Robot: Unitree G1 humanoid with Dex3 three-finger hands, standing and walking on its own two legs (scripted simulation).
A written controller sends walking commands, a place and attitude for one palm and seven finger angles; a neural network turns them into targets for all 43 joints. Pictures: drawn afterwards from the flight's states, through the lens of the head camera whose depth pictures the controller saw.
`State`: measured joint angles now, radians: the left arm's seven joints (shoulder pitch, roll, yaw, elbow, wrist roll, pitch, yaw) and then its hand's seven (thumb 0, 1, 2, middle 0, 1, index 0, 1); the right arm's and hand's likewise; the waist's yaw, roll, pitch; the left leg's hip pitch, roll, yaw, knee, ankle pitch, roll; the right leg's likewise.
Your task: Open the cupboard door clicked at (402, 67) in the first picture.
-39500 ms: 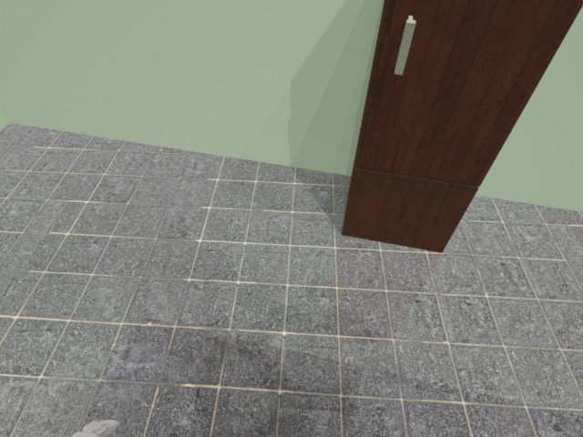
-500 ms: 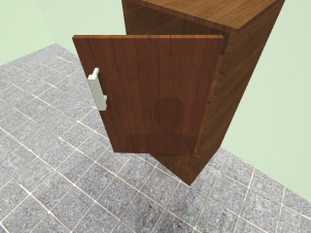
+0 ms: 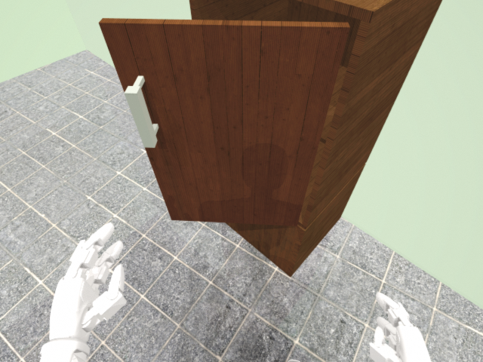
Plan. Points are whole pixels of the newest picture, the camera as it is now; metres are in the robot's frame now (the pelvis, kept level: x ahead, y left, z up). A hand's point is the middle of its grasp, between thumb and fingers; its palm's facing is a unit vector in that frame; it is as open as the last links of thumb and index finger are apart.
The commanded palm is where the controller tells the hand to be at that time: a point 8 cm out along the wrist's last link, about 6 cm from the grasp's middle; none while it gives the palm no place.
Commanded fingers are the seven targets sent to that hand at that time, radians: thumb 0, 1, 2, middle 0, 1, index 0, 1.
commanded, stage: raise the hand with hooked fingers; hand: left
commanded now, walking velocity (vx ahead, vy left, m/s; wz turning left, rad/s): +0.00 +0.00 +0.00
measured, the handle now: (145, 112) +0.53 +0.22 +0.12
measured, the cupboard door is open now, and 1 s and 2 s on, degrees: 40 40 40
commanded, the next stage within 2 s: move the hooked fingers beside the handle in 1.84 s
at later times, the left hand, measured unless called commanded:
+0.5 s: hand (89, 286) +0.22 +0.24 +0.04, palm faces +0.00 -1.00 -0.05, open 10.6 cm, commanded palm +0.19 +0.30 +0.05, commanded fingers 0.00 -0.01 0.51 -0.27 -0.88 -0.27 -0.88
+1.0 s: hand (49, 239) +0.27 +0.29 +0.10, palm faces +0.04 -1.00 -0.06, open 13.4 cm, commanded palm +0.24 +0.34 +0.11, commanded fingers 0.00 -0.50 0.30 -0.30 -1.20 -0.30 -1.20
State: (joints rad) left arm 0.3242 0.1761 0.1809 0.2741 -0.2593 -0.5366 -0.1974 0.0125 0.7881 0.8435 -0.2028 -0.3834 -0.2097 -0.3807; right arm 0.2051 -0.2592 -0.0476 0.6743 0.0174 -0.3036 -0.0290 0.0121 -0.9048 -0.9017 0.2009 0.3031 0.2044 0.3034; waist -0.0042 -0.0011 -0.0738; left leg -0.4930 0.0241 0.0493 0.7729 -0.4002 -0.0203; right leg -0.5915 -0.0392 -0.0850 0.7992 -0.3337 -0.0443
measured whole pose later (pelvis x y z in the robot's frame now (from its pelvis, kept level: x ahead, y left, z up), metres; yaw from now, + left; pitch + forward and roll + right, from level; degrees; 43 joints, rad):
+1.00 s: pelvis +0.02 +0.04 +0.01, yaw +1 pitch +4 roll -2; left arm 0.12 0.36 0.35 0.14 -0.33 -0.16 -0.41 0.00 -0.36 0.35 -0.29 -1.12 -0.29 -1.12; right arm 0.25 -0.26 0.06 0.58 0.05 -0.27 -0.09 0.01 -0.90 -0.90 0.20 0.30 0.21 0.30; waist 0.03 0.03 -0.06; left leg -0.41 0.01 0.02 0.77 -0.43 0.03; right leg -0.46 -0.04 -0.10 0.70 -0.32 0.01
